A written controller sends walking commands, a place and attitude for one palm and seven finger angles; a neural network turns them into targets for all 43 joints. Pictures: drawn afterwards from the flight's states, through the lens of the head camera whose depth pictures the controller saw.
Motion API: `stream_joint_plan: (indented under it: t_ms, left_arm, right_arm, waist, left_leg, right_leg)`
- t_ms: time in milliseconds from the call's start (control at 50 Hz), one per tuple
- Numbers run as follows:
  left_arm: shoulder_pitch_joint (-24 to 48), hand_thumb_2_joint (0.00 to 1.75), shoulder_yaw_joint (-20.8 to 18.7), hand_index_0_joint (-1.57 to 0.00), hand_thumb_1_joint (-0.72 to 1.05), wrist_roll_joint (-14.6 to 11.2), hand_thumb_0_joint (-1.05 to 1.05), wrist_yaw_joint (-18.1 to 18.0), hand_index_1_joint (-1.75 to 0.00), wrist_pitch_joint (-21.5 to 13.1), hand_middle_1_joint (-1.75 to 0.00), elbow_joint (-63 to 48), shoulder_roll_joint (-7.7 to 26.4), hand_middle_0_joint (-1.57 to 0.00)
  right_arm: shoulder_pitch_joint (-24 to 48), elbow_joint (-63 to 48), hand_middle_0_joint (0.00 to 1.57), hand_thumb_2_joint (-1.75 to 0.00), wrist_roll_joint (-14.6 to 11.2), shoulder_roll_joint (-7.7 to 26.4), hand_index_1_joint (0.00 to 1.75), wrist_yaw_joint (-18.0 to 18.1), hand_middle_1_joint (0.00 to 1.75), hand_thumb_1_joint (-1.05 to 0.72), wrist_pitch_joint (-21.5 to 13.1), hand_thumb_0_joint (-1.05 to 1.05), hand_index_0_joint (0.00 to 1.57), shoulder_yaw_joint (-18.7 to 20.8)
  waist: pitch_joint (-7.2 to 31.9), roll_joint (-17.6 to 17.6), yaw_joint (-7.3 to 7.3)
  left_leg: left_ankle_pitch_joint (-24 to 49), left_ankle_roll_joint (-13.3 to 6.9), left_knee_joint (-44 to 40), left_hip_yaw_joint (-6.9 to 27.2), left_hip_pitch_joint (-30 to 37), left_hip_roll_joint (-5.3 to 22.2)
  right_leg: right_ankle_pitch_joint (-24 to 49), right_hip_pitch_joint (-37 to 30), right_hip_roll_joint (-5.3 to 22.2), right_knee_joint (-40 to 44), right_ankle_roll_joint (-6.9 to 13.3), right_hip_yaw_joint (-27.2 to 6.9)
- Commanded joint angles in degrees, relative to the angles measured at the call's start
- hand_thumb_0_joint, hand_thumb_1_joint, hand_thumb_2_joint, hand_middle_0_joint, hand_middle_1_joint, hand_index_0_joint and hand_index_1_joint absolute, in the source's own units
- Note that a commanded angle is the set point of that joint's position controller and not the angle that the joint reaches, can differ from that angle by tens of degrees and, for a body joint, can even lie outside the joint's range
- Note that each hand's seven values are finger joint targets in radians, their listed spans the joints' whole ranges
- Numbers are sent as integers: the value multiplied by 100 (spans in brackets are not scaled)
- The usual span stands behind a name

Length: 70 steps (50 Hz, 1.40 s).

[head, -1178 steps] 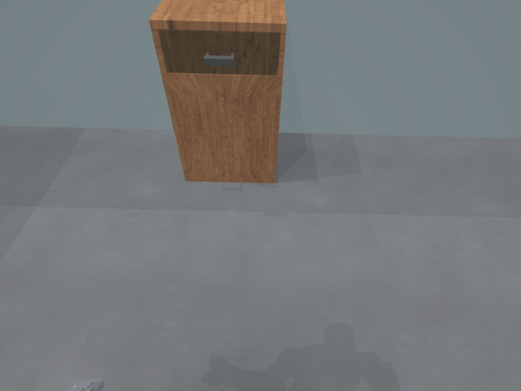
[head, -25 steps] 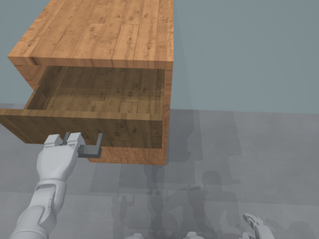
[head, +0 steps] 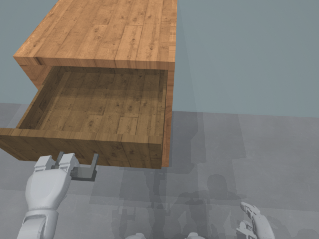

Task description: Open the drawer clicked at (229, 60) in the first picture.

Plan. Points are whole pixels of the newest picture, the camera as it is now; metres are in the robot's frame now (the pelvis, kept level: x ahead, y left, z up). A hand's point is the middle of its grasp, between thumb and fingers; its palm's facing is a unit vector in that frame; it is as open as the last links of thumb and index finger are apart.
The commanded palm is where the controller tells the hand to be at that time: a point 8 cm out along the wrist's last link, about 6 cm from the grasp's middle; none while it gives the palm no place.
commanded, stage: pull the drawer open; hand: left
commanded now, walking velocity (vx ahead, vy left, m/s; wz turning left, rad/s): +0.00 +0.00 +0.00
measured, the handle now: (75, 164) +0.29 +0.25 -0.01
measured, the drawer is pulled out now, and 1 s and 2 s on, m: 0.25 0.30 0.30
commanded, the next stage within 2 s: open the thumb to release the handle in 0.46 s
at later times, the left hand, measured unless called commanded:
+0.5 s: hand (53, 212) +0.18 +0.27 -0.03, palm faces -0.06 -0.05 -1.00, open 6.1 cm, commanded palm +0.13 +0.27 +0.02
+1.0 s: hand (51, 213) +0.17 +0.28 -0.02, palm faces -0.03 -0.04 -1.00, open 11.1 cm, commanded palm +0.16 +0.27 +0.02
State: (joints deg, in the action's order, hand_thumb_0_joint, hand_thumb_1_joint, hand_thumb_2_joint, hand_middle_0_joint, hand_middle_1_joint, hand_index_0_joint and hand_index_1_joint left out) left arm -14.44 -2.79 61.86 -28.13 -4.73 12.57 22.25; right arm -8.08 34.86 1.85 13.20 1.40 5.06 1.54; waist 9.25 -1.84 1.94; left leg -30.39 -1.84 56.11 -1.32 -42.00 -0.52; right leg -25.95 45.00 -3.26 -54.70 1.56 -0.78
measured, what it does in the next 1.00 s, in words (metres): stands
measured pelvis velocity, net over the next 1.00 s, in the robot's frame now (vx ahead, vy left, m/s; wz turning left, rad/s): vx -0.02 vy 0.00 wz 0.01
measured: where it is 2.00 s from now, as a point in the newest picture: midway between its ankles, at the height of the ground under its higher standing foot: outside the picture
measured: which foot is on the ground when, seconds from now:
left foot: down 0.00-1.00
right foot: down 0.00-1.00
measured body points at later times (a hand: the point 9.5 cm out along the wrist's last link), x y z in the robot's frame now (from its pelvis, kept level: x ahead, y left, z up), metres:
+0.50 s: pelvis +0.00 +0.00 -0.01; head +0.06 -0.01 +0.44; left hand +0.17 +0.27 +0.03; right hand +0.20 -0.23 -0.11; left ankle -0.04 +0.10 -0.68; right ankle +0.00 -0.11 -0.68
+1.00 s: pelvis -0.02 +0.00 -0.01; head +0.05 -0.01 +0.43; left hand +0.17 +0.27 +0.03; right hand +0.18 -0.23 -0.12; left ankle -0.04 +0.10 -0.68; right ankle +0.00 -0.11 -0.68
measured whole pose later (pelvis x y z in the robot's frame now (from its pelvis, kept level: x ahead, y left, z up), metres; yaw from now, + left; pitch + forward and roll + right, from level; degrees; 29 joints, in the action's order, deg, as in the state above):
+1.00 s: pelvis -0.02 +0.00 -0.01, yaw +1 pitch +16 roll +0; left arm -23.7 -4.1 60.9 -29.1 -6.6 4.8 23.1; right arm -7.4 34.0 2.3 12.7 2.1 5.5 0.7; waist 9.1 -1.9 2.9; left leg -31.0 -1.8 60.1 -1.0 -44.9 -0.9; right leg -26.8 47.8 -2.9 -58.8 1.7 -0.3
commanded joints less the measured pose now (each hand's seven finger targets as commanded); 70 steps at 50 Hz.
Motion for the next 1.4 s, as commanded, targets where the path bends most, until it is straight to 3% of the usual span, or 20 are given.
stream_joint_plan:
  t_ms: [0, 20, 100, 140, 160, 320, 420, 500, 520, 540, 560, 600, 660, 740, 780, 940, 1100, 1220, 1340, 1380]
  left_arm:
    - [-237, 90, -420, -40, 90, -32, 0, -238, -135, -82, -135, -1188, 899, -40]
    - [-376, 90, -458, -40, 90, -53, 0, -243, -135, -95, -135, -1289, 936, -40]
    - [-759, 90, -454, -40, 90, -80, 0, -258, -135, -145, -135, -1472, 860, -40]
    - [-1072, 90, -642, -40, 90, -71, 0, -301, -135, -221, -135, -1689, 1006, -40]
    - [-1331, 90, -487, -40, 90, -94, 0, -291, -135, -218, -135, -1623, 824, -40]
    - [-1470, 90, -704, -40, 90, -59, 0, -425, -135, -350, -135, -1945, 954, -40]
    - [-2313, 90, -936, -40, 90, -181, 0, -433, -135, -357, -135, -2054, 1094, -40]
    - [-2990, 90, -814, -40, 90, -256, 0, -415, -135, -360, -135, -2261, 910, -40]
    - [-3224, 90, -1007, -40, 90, -311, 0, -431, -135, -381, -135, -2271, 1031, -40]
    - [-1112, 90, -1031, -40, 90, -126, 0, -481, -135, -384, -135, -2220, 1333, -40]
    - [-1163, 87, -1154, -40, 83, -82, 0, -507, -134, -443, -134, -2058, 1247, -40]
    - [-1616, 81, -1128, -38, 69, -76, 0, -593, -133, -493, -133, -1879, 1112, -38]
    - [-1481, 72, -959, -37, 48, -147, 0, -635, -130, -402, -130, -1930, 1001, -37]
    - [-1111, 60, -1067, -35, 20, -134, 0, -617, -127, -250, -127, -1888, 1214, -35]
    - [-935, 54, -813, -34, 6, -144, 0, -534, -126, -202, -126, -1919, 1055, -34]
    - [-710, 30, -797, -30, -50, -142, 0, -354, -120, -214, -120, -1798, 1160, -30]
    - [-669, 30, -791, -30, -50, -134, 0, -374, -120, -259, -120, -1562, 1139, -30]
    - [95, 30, -604, -30, -50, -77, 0, -331, -120, -231, -120, -1438, 1118, -30]
    - [669, 30, -673, -30, -50, -63, 0, -262, -120, -250, -120, -1295, 1325, -30]
    - [649, 30, -582, -30, -50, -88, 0, -219, -120, -199, -120, -1064, 1237, -30]
  right_arm:
    - [328, -810, 20, -90, 38, 698, 30, 30, 30, -90, -283, 0, 20, 290]
    - [342, -835, 20, -90, 41, 717, 30, 27, 30, -90, -295, 0, 20, 265]
    - [390, -861, 20, -90, 60, 678, 30, -3, 30, -90, -313, 0, 20, 263]
    - [452, -908, 20, -90, 88, 678, 30, -16, 30, -90, -312, 0, 20, 216]
    - [422, -918, 20, -90, 72, 655, 30, -32, 30, -90, -335, 0, 20, 244]
    - [457, -961, 20, -90, 124, 682, 30, -48, 30, -90, -312, 0, 20, 253]
    - [474, -1054, 20, -90, 92, 661, 30, -78, 30, -90, -276, 0, 20, 221]
    - [508, -1124, 20, -90, 81, 614, 30, -161, 30, -90, -244, 0, 20, 206]
    - [537, -1145, 20, -90, 62, 615, 30, -165, 30, -90, -237, 0, 20, 200]
    - [571, -903, 20, -90, 152, 756, 30, -100, 30, -90, -145, 0, 20, 169]
    - [497, -947, 20, -90, 175, 685, 30, -47, 30, -90, -190, 0, 20, 225]
    - [444, -960, 20, -90, 170, 649, 30, -42, 30, -90, -214, 0, 20, 263]
    - [395, -945, 20, -90, 137, 689, 30, -56, 30, -90, -186, 0, 20, 304]
    - [443, -901, 20, -90, 120, 710, 30, 27, 30, -90, -120, 0, 20, 277]
    - [443, -898, 20, -90, 95, 713, 30, 50, 30, -90, -140, 0, 20, 268]
    - [519, -912, 20, -90, 89, 683, 30, 123, 30, -90, -182, 0, 20, 175]
    - [490, -888, 20, -90, 78, 678, 30, 113, 30, -90, -247, 0, 20, 233]
    - [475, -826, 20, -90, 82, 717, 30, 161, 30, -90, -288, 0, 20, 231]
    - [474, -748, 20, -90, 69, 705, 30, 235, 30, -90, -302, 0, 20, 205]
    - [462, -728, 20, -90, 43, 699, 30, 240, 30, -90, -284, 0, 20, 195]
  waist:
    - [1353, -25, 84]
    - [1351, -196, 111]
    - [1301, 62, 87]
    - [1430, -82, 196]
    - [1268, -120, 166]
    - [1194, -54, 147]
    - [1323, -83, 335]
    - [1279, -164, 403]
    - [1353, -171, 477]
    - [1051, -66, -55]
    - [1005, -73, 115]
    - [1330, -161, 205]
    - [1389, -204, 139]
    - [1595, 6, 133]
    - [1462, -2, 73]
    - [1138, -64, 88]
    - [1095, -25, 125]
    - [1035, 5, -44]
    - [1304, -132, 15]
    - [1195, 9, -15]
  left_leg:
    - [2688, 121, -596, 177, 1077, -88]
    - [2904, 145, -609, 198, 1121, -84]
    - [2724, 112, -532, 180, 1037, -97]
    - [2882, 136, -522, 169, 1010, -111]
    - [2846, 131, -498, 179, 1026, -102]
    - [2521, 128, -353, 202, 845, -126]
    - [2814, 149, -341, 183, 819, -142]
    - [3149, 164, -352, 166, 883, -97]
    - [3307, 164, -359, 164, 861, -92]
    - [2703, 150, -140, 230, 595, -96]
    - [2433, 123, -155, 237, 501, -97]
    - [2525, 135, -112, 171, 648, -126]
    - [2748, 191, -119, 238, 752, -94]
    - [2439, 152, -161, 186, 702, -129]
    - [2335, 151, -237, 184, 731, -123]
    - [1872, 100, -413, 190, 667, -128]
    - [1563, 85, -424, 197, 613, -145]
    - [1356, 50, -376, 202, 548, -149]
    - [1343, 34, -379, 140, 552, -179]
    - [1316, 32, -398, 143, 473, -188]
  right_leg:
    - [2091, -870, -34, 553, 173, 26]
    - [2174, -880, -35, 533, 190, 27]
    - [2212, -875, -20, 516, 169, -18]
    - [2274, -900, -8, 429, 177, -97]
    - [2254, -859, -17, 448, 185, -33]
    - [1978, -579, -12, 329, 195, -50]
    - [2255, -811, -14, 261, 211, -96]
    - [2397, -831, -12, 209, 201, -78]
    - [2542, -944, -10, 200, 211, -114]
    - [2312, -289, 36, 143, 162, -190]
    - [2075, -331, 18, 96, 165, -49]
    - [2073, -354, -2, 75, 189, -64]
    - [2019, -295, -16, 42, 180, 46]
    - [1953, -420, 5, 125, 159, -28]
    - [1843, -407, 16, 208, 153, 11]
    - [1377, -393, 31, 379, 166, 43]
    - [1171, -424, 18, 434, 184, 39]
    - [1020, -279, 43, 502, 171, -9]
    - [1002, -398, 75, 533, 149, -94]
    - [1018, -443, 63, 582, 138, -95]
